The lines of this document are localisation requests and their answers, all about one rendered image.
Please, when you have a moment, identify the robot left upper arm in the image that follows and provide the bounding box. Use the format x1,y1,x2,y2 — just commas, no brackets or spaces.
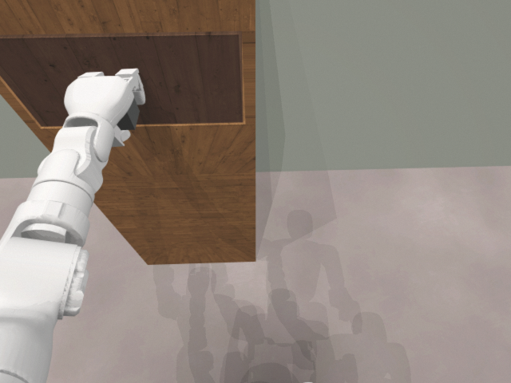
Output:
0,237,89,383

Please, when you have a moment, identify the drawer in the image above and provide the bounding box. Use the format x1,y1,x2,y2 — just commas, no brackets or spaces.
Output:
0,31,243,127

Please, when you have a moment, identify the left robot hand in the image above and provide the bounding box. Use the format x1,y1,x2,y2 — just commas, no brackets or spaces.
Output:
64,69,145,147

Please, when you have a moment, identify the cabinet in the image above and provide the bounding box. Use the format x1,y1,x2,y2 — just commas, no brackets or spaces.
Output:
0,0,256,265

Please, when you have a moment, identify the left robot forearm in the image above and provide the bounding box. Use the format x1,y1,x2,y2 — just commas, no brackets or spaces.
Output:
0,112,115,254

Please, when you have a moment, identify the handle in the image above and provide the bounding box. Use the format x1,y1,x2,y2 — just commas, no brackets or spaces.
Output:
117,98,140,130

